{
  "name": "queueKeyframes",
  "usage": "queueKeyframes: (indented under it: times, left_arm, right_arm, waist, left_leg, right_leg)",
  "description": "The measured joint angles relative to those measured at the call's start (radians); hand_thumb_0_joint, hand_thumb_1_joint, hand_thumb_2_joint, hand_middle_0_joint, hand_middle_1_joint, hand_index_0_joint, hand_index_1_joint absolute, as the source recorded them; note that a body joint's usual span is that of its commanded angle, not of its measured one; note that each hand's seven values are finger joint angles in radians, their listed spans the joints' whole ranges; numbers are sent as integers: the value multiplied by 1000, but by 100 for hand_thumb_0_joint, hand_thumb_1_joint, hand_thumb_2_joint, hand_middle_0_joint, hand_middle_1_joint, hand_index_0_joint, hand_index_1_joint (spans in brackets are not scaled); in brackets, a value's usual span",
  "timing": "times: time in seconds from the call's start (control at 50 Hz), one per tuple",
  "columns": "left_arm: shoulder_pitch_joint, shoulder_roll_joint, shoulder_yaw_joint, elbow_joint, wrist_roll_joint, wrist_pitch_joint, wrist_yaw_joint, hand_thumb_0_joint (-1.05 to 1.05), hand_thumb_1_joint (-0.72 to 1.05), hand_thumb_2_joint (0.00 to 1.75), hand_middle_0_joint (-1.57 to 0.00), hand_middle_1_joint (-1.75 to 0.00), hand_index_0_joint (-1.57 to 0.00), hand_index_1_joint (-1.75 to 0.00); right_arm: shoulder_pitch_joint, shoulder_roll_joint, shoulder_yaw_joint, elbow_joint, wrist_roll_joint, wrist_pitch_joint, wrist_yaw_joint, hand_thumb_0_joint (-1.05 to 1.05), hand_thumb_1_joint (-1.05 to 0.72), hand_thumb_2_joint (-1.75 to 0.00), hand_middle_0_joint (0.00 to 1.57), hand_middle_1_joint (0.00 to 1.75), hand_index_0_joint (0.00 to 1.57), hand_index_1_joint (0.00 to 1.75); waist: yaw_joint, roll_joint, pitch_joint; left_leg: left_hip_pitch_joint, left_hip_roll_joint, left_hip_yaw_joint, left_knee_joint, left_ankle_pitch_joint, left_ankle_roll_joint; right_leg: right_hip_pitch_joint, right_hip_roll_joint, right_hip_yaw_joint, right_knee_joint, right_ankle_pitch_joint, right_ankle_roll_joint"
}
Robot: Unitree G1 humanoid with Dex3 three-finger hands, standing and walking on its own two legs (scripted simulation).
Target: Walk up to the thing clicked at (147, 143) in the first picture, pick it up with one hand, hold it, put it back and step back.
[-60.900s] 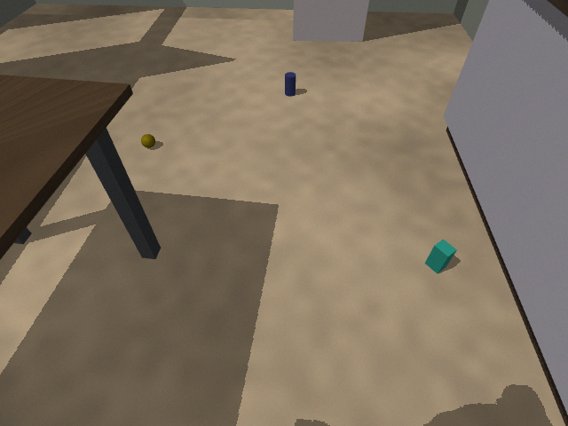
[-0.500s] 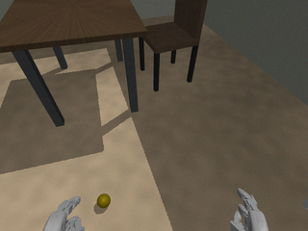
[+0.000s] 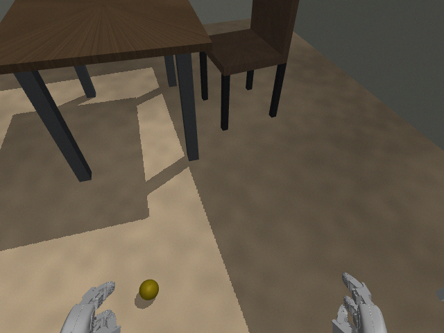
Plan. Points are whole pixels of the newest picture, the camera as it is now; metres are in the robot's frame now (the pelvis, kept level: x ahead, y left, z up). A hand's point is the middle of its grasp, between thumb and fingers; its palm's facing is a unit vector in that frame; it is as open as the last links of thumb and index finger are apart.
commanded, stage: home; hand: left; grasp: from above
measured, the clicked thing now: (149, 289) +0.43 +0.29 -0.68
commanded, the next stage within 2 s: stand in 0.14 s
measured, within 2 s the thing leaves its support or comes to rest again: neither
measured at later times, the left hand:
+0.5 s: hand out of the picture +0.11 +0.24 -0.10, palm faces +0.04 -0.94 -0.35, open 7.4 cm
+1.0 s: hand out of the picture +0.01 +0.25 -0.10, palm faces +0.04 -0.94 -0.34, open 7.4 cm
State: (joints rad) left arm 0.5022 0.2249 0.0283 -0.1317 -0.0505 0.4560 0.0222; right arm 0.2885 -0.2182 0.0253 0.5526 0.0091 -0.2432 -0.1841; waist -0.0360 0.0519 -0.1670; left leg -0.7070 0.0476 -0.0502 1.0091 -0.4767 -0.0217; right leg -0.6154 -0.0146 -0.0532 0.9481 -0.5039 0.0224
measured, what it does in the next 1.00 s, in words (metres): rises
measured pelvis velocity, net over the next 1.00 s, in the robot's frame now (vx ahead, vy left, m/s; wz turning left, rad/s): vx -0.01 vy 0.01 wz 0.01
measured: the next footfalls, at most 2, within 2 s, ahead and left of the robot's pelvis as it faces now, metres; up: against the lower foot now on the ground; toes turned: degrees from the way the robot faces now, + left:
none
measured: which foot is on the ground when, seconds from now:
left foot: down 0.00-1.00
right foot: down 0.00-1.00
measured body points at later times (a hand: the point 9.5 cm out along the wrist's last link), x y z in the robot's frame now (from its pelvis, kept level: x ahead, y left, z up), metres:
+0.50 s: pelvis -0.01 +0.00 +0.03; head +0.01 +0.00 +0.48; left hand +0.11 +0.28 -0.07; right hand +0.11 -0.27 -0.09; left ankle +0.01 +0.13 -0.68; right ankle -0.02 -0.14 -0.68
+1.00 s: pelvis -0.01 +0.01 +0.06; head -0.02 +0.00 +0.51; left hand +0.01 +0.30 -0.08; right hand +0.05 -0.27 -0.08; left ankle +0.01 +0.13 -0.68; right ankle -0.02 -0.14 -0.68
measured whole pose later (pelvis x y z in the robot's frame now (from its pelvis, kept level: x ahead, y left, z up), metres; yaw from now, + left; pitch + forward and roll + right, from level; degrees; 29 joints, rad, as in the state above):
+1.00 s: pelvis -0.01 +0.01 +0.06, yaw +0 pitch -4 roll +0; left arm 0.20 0.29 0.03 1.12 0.03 0.01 0.03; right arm 0.16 -0.29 -0.03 1.10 -0.02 0.00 -0.01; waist 0.02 0.02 0.06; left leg -0.16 0.00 -0.01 0.42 -0.19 0.00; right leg -0.10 -0.05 -0.03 0.40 -0.23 0.04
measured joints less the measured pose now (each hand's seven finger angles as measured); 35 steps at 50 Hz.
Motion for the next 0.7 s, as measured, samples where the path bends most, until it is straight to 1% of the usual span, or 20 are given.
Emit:
queueKeyframes:
  times: [0.24,0.26,0.28,0.3,0.32,0.34,0.38,0.44,0.52,0.6,0.7]
  left_arm:
    - [1,5,0,-5,-1,1,1,1,90,90,-21,-30,-20,-30]
    - [-28,11,-12,47,21,-51,6,1,90,90,-21,-30,-20,-30]
    - [-81,20,-23,140,45,-123,10,1,90,90,-21,-30,-20,-30]
    - [-132,26,-28,240,62,-184,12,1,90,90,-21,-30,-20,-30]
    - [-176,32,-29,332,77,-233,14,1,90,90,-21,-30,-21,-30]
    - [-211,38,-29,412,88,-270,14,1,90,90,-21,-30,-21,-30]
    - [-256,49,-20,542,95,-316,11,1,90,90,-21,-30,-21,-30]
    - [-280,59,-1,687,95,-354,14,1,90,90,-21,-30,-21,-30]
    - [-279,66,16,849,98,-390,16,1,90,90,-21,-30,-20,-30]
    - [-269,66,20,970,94,-415,16,1,90,90,-21,-30,-20,-30]
    - [-265,57,14,1084,85,-429,17,1,90,90,-21,-30,-20,-30]
  right_arm:
    - [-2,0,1,-9,1,10,4,2,-90,-90,21,30,21,30]
    - [-15,-1,-8,10,-24,16,13,2,-90,-90,21,30,21,30]
    - [-37,-8,-14,50,-51,39,33,2,-90,-90,21,30,21,30]
    - [-60,-19,-14,92,-72,73,58,2,-90,-90,21,30,20,30]
    - [-81,-32,-12,132,-84,106,84,1,-90,-90,21,30,21,30]
    - [-98,-42,-13,167,-87,132,107,1,-90,-90,21,30,21,30]
    - [-117,-57,-25,220,-76,164,141,2,-90,-90,21,30,21,30]
    - [-120,-70,-50,271,-64,186,168,2,-90,-90,21,30,21,30]
    - [-112,-79,-69,330,-61,207,176,2,-90,-90,21,30,21,30]
    - [-103,-78,-73,386,-56,220,174,1,-90,-90,20,30,21,30]
    - [-101,-71,-68,449,-48,233,169,1,-91,-90,20,30,20,30]
  waist:
    - [0,1,1]
    - [6,-4,31]
    - [19,-15,68]
    - [34,-25,93]
    - [45,-34,113]
    - [52,-41,132]
    - [61,-51,159]
    - [64,-55,178]
    - [61,-49,190]
    - [58,-46,202]
    - [59,-42,216]
  left_leg:
    - [0,0,-1,2,-1,0]
    - [25,-3,2,-5,2,2]
    - [61,-9,9,-22,11,5]
    - [91,-14,17,-43,21,8]
    - [117,-19,23,-64,32,10]
    - [142,-24,29,-86,43,11]
    - [187,-33,38,-128,64,13]
    - [240,-37,44,-182,88,16]
    - [303,-36,43,-252,117,17]
    - [364,-37,40,-323,149,18]
    - [438,-39,40,-416,193,20]
  right_leg:
    - [0,0,0,1,-1,0]
    - [23,-3,2,-1,0,0]
    - [53,-9,8,-8,3,-1]
    - [76,-15,14,-18,8,-2]
    - [97,-20,20,-30,15,-3]
    - [117,-25,24,-43,23,-2]
    - [154,-34,31,-70,36,2]
    - [201,-39,36,-117,59,6]
    - [268,-37,32,-194,93,9]
    - [334,-37,26,-274,129,11]
    - [412,-37,22,-376,179,14]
